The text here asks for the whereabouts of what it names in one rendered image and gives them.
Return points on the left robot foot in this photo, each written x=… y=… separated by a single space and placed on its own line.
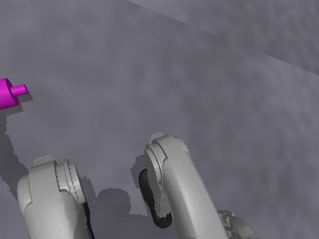
x=87 y=212

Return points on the bottle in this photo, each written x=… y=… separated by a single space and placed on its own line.
x=8 y=94

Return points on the right robot foot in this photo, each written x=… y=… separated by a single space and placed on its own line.
x=149 y=199

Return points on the right robot hand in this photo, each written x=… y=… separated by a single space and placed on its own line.
x=239 y=229

